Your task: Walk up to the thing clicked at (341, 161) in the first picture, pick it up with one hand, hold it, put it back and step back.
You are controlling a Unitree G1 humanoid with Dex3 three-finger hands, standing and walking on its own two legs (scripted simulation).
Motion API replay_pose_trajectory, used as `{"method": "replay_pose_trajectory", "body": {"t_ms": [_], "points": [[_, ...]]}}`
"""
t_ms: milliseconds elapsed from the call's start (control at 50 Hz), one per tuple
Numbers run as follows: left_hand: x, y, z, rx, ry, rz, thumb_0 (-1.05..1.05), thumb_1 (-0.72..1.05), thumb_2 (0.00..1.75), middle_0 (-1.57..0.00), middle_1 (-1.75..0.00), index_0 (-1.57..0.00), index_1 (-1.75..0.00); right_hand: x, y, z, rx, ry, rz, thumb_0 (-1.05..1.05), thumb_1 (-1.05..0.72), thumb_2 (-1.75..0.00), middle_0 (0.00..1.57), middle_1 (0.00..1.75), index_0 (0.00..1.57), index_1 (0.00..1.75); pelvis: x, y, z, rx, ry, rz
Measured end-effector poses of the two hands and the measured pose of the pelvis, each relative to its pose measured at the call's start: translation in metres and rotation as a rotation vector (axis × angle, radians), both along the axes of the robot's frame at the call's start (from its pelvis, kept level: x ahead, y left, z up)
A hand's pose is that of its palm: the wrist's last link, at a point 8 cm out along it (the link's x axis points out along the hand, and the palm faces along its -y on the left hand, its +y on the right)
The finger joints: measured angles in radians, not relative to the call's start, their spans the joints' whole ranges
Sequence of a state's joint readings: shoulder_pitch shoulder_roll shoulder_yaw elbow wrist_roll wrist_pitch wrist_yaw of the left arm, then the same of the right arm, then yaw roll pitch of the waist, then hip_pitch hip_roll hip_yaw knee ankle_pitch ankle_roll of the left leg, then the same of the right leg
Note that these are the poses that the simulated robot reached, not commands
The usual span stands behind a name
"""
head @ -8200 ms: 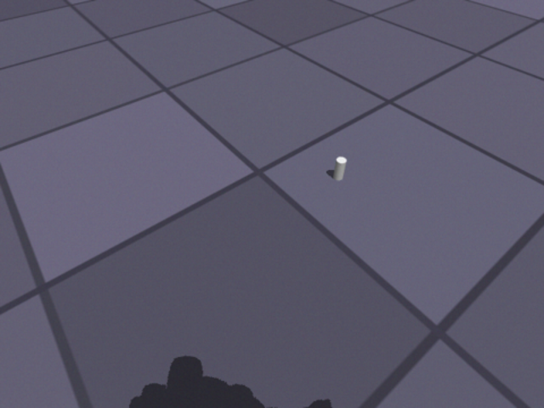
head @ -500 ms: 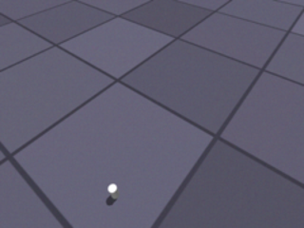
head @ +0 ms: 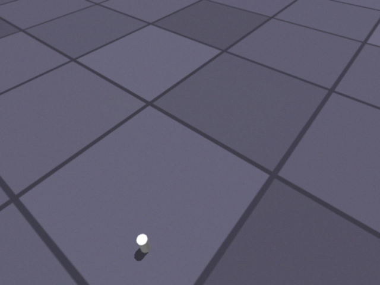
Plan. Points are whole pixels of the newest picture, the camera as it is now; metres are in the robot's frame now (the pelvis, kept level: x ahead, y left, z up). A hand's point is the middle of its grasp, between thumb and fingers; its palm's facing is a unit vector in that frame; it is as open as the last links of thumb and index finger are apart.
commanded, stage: stand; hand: left
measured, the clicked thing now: (143, 243) +0.44 +0.25 -0.72
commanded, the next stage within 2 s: rise first in 1.62 s
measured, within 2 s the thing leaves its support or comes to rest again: neither
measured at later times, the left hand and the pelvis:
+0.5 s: hand out of the picture +0.05 +0.26 -0.16, palm faces -0.03 -0.94 -0.35, open 7.4 cm; pelvis -0.01 +0.00 +0.00, yaw +0 degrees
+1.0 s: hand out of the picture +0.05 +0.26 -0.16, palm faces -0.03 -0.94 -0.35, open 7.4 cm; pelvis -0.02 +0.00 +0.00, yaw +0 degrees
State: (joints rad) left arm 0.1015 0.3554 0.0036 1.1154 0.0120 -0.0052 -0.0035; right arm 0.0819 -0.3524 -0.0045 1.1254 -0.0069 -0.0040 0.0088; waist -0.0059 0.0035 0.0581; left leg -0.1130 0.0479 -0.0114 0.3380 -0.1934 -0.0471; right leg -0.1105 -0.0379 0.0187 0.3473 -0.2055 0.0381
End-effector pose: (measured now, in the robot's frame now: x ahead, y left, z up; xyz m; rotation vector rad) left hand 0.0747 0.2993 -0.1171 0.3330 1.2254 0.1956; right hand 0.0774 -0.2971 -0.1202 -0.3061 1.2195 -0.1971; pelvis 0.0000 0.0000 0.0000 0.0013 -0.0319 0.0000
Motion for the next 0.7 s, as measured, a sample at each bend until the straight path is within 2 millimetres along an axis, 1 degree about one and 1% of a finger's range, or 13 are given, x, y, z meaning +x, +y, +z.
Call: {"method": "replay_pose_trajectory", "body": {"t_ms": [160,520,700], "points": [[-0.005,-0.001,0.000,0.000,-0.002,0.004,0.00,0.90,0.90,-0.21,-0.30,-0.20,-0.30,-0.003,-0.002,0.001,-0.001,-0.003,0.002,0.00,-0.91,-0.90,0.21,0.30,0.20,0.30,-0.004,-0.001,0.000,-0.001,-0.006,0.002],[-0.026,0.000,-0.001,-0.001,0.024,0.013,0.00,0.90,0.90,-0.21,-0.30,-0.20,-0.30,-0.027,-0.002,-0.001,0.000,0.028,-0.003,0.00,-0.91,-0.90,0.21,0.30,0.20,0.30,-0.013,-0.002,0.000,-0.001,-0.012,0.001],[-0.028,0.001,-0.001,0.000,0.024,0.010,0.01,0.90,0.90,-0.21,-0.30,-0.20,-0.30,-0.033,-0.002,-0.002,0.000,0.036,-0.006,0.00,-0.91,-0.90,0.21,0.30,0.20,0.30,-0.015,-0.001,0.000,-0.001,-0.012,0.002]]}}
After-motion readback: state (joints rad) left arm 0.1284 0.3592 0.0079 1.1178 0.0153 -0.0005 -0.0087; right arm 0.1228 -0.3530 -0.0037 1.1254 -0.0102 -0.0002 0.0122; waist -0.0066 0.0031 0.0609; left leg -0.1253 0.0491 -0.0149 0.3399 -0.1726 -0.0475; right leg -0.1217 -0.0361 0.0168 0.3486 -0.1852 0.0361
